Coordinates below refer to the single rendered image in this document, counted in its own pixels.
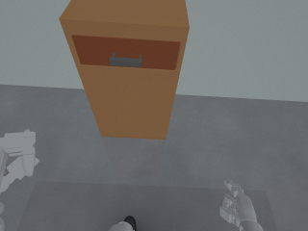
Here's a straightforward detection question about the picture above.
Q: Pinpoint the cabinet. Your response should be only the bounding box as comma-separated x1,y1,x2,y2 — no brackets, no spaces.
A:
59,0,190,140

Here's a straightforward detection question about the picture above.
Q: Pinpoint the handle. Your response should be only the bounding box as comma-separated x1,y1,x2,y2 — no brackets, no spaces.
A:
109,52,141,67

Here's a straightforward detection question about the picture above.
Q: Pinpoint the right robot hand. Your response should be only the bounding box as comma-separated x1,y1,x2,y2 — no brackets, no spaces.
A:
219,178,257,227

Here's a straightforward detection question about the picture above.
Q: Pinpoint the drawer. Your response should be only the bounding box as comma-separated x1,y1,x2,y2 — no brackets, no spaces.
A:
71,35,180,70

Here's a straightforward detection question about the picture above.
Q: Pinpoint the right robot forearm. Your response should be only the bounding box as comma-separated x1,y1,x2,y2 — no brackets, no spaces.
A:
239,219,264,231

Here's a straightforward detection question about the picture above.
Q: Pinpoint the robot left foot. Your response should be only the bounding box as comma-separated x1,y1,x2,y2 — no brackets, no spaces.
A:
124,216,137,231

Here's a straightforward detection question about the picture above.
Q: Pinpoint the left robot hand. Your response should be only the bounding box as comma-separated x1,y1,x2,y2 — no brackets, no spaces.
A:
0,128,39,195

